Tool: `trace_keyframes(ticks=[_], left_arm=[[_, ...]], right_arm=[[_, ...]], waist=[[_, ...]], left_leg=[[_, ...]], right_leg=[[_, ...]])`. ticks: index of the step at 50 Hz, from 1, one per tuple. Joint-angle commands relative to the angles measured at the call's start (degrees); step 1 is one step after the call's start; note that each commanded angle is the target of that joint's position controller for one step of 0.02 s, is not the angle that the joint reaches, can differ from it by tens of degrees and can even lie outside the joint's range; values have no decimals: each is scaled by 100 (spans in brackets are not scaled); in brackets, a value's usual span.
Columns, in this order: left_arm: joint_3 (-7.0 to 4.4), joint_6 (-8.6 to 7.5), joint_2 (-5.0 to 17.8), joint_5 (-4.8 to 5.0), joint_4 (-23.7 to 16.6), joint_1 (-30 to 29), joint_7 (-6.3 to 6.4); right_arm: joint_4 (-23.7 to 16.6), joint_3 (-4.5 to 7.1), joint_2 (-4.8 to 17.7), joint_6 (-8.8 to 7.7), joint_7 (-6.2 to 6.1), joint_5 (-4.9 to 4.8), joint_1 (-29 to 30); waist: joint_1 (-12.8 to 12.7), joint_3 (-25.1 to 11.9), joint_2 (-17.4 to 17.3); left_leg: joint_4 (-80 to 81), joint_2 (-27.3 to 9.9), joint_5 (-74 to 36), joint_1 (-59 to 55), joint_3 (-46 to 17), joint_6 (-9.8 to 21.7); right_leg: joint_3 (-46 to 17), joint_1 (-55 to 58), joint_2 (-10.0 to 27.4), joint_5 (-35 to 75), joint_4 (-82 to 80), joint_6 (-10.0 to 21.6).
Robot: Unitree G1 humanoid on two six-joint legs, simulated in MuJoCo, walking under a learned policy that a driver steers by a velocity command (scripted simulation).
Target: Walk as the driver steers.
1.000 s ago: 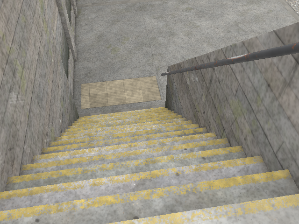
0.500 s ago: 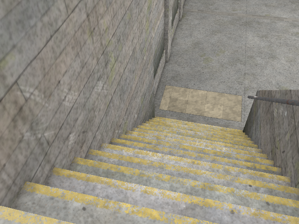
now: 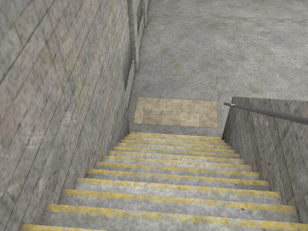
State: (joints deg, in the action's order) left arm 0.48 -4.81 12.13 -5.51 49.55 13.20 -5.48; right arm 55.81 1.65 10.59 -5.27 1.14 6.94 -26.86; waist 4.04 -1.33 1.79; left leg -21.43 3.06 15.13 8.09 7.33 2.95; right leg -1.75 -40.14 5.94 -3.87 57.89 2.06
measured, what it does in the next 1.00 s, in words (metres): goes down, turning right: right foot, then left foot 0.22 m lower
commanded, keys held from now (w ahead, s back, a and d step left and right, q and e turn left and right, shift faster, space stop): w+e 0.66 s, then w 0.20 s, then w+q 0.14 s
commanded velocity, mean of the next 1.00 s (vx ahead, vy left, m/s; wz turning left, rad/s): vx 0.50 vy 0.00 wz -0.43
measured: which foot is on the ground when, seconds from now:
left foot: down 0.00-0.14, up 0.16-0.52, down 0.54-1.00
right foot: up 0.00-0.12, down 0.14-0.54, up 0.56-1.00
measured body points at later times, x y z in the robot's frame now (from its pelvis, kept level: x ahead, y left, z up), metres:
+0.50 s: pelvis +0.19 -0.03 -0.15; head +0.19 -0.03 +0.30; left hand +0.20 +0.19 -0.29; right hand +0.31 -0.26 -0.26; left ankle +0.31 +0.06 -0.88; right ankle +0.05 -0.13 -0.73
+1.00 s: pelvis +0.34 -0.08 -0.29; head +0.34 -0.08 +0.16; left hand +0.53 +0.08 -0.42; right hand +0.11 -0.13 -0.42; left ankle +0.28 +0.06 -0.95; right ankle +0.46 -0.34 -0.93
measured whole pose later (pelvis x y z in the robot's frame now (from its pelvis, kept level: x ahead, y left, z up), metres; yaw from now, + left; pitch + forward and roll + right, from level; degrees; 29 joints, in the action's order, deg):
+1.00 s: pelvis +0.34 -0.08 -0.29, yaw -27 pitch +1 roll +1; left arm 1.2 0.7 12.3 -5.3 51.4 14.5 -4.4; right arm 63.6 -3.7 4.8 -6.0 0.4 4.1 -39.3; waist 6.1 -1.1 0.6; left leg -56.6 -3.2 41.9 15.0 9.9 1.3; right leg -3.0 -47.4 7.0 30.3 48.2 1.9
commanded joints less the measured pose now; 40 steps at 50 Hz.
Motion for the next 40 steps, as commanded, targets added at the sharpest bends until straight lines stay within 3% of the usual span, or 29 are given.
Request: trace_keyframes(ticks=[1, 3, 5, 7, 8, 9, 10, 11, 12, 14, 16, 17, 19, 20, 22, 24, 25, 26, 27, 28, 29, 30, 31, 33, 34, 35, 37, 38, 40], left_arm=[[-112, -58, 417, -26, -187, 513, -12], [-127, -52, 388, -24, -397, 349, 66], [-226, -68, 412, -24, -297, 1078, 160], [-622, -194, 870, -54, 610, 3931, 264], [-689, -358, 1547, -2, 455, 3418, 373], [-714, -462, 1771, 88, 320, 3084, 347], [-630, -547, 1299, 273, 238, 2351, 207], [-424, -532, 575, 330, -4, 1440, 129], [-281, -436, 195, 277, -102, 1024, 122], [-42, -141, -7, 62, -202, 598, 262], [-85, -83, 508, -87, -148, 784, 450], [47, -135, 50, 16, -158, 1090, 615], [18, -194, 299, 114, 218, 2153, 688], [39, -202, 186, 262, 31, 2162, 753], [-11, -102, 883, 59, -101, 1653, 459], [-23, -11, 1025, 113, -329, 1484, 261], [-12, 32, 1204, -7, -545, 1037, 136], [100, 53, 736, 190, -368, 1624, 23], [168, 64, 567, 165, -261, 1799, -182], [147, -42, -79, 381, -178, 3034, -173], [185, -20, 61, 396, -295, 3389, -170], [161, 93, 366, 317, -546, 2801, -108], [257, 163, 201, 208, -762, 1965, 33], [291, 257, 18, 330, -812, 1593, 104], [325, 293, -138, 159, -535, 1947, 51], [288, 307, -102, 49, -471, 1773, -61], [177, 310, 54, 166, -244, 1535, -206], [172, 336, -52, 124, -195, 1529, -228], [152, 241, 2, 70, -210, 1301, -168]], right_arm=[[-141, 22, 591, -26, -90, 28, -128], [-34, 38, 668, -36, -216, 18, -253], [-206, 108, 1040, -88, -250, 2, 265], [-801, 279, 1746, -141, -15, -7, 2096], [-1074, 117, 611, -153, 204, -127, 1603], [-1263, -127, -142, -184, 282, -332, 1187], [-1448, -34, 232, -215, 142, -600, 1441], [-1518, 57, 693, -162, -9, -707, 1425], [-1444, 44, 781, -62, -100, -519, 1221], [-1360, -325, 8, 137, -96, -159, 1175], [-1016, -412, -137, 79, 239, -152, 232], [-1055, -369, 227, -7, 312, -37, 612], [-1436, -285, 515, -4, 268, -60, 1511], [-1506, -381, 441, 33, 334, -156, 1784], [-1651, -353, 323, 243, 370, -342, 1574], [-1685, -287, 540, 341, 340, -303, 1233], [-1294, -182, 687, 306, 294, -196, -109], [-795, -22, 1164, 248, 202, -187, -806], [-607, 184, 1344, 263, 224, 121, -1257], [-787, 226, 1706, 203, 288, 62, -1040], [-896, 309, 1768, 153, 285, 59, -563], [-843, 316, 1691, 182, 365, -88, -181], [-855, 119, 1174, 148, 386, -163, 275], [-634, -114, 474, -30, 313, -50, 206], [-312, -223, -101, -216, 79, -39, 16], [-146, -243, -35, -343, -65, -73, -285], [180, -299, 182, -397, -185, -37, -936], [369, -281, 369, -363, -128, 38, -1057], [415, -253, 546, -340, -85, 37, -801]], waist=[[-309, 259, -555], [-226, 276, -448], [-692, 115, -463], [-2431, -126, 357], [-1593, -223, 2289], [-1055, -618, 622], [-862, 38, 159], [-597, 132, 329], [-427, 307, 222], [-89, -75, -298], [107, -5, 127], [-339, -20, -115], [-933, -16, 248], [-1248, 54, -479], [-862, 366, 352], [-561, 799, 10], [142, 331, 148], [96, 331, -594], [230, 50, -660], [-587, -1199, -1645], [-647, -1325, -1182], [-404, -771, -930], [-507, -262, -235], [-787, 608, -20], [-878, 895, 26], [-646, 851, -374], [-155, 788, -544], [-301, 853, -830], [-393, 560, -404]], left_leg=[[-19, -1858, -2473, 385, -595, 945], [-700, -1953, -3103, 2, -522, 852], [-1575, -1694, -4332, 1002, 36, 590], [-5377, -770, -3172, 3181, 330, 374], [-7536, 269, 2356, 4347, 269, 44], [-7153, 137, 2145, 4215, -1425, -24], [-7371, -138, 2136, 4725, -1593, -259], [-7225, -432, 2077, 5039, -1742, -391], [-7040, -581, 1920, 4999, -1739, -492], [-5319, -645, 735, 3861, -1169, -670], [-5443, -345, -1250, 1845, -243, -523], [-4217, -677, -2982, 2526, -948, -419], [-3677, -590, -2169, 3834, -961, -377], [-1230, -682, -3905, 2698, -974, -384], [-1265, -274, -3106, 359, -288, -562], [165, -410, -2523, -126, -492, -385], [-312, -410, -3238, -1641, -174, -289], [1705, -1164, -3806, -1602, -1001, 51], [463, -1626, -4323, -2190, -1190, 641], [-2060, -2366, -7698, -3619, -1438, 1546], [-1946, -2908, -7350, -3280, -2133, 1942], [-1063, -3381, -3836, -2469, -3426, 2172], [-400, -3223, -996, -1554, -3419, 1908], [140, -2649, -806, 637, -2321, 1309], [-288, -1808, -553, 1022, -1640, 837], [-347, -1513, -354, 1426, -1418, 641], [-170, -1673, 383, 1849, -1285, 960], [-244, -1814, 346, 1908, -1624, 1075], [-757, -2098, -524, 1050, -1828, 1264]], right_leg=[[-40, 234, 113, -199, 666, 16], [36, 72, 21, -668, 604, 35], [567, 1760, -360, -1043, 383, 18], [1079, 4541, -1029, -375, -427, 314], [-1091, 4661, -188, 2654, -2294, 1355], [-2990, 4418, 819, 4651, -2476, 2199], [-3080, 3577, 1279, 4375, -2217, 2439], [-3577, 2576, 1496, 2529, -2177, 2503], [-3583, 1721, 1443, 1984, -2191, 2507], [-2034, 531, 534, 1405, -1685, 1758], [-947, -1085, -459, 279, -1196, 1296], [-918, -361, -688, -1369, -699, 1066], [-1841, 1255, -251, -1317, 97, 1323], [-1226, 833, -765, -2502, 174, 992], [-1471, -1105, -745, -3786, -157, 1251], [-2361, -811, -624, -3665, 277, 1307], [-2240, -1153, -758, -3310, 1489, 1067], [-2222, -379, -1021, -3622, 2628, 674], [-1805, -922, -1297, -3344, 4730, 480], [-1021, -2669, -1494, -4301, 6683, 342], [-1005, -3384, -1173, -3567, 7285, 116], [-1164, -4188, -871, -2850, 7403, -202], [-1258, -4537, -434, -1987, 6914, -275], [-840, -3495, 102, -1234, 5809, -151], [-873, -3519, 356, 365, 3980, -11], [-528, -3140, 264, 592, 3478, 36], [-352, -2829, 125, 1986, 2156, 41], [-436, -2853, 161, 2153, 2356, 71], [-974, -3379, 199, 2459, 1713, 74]])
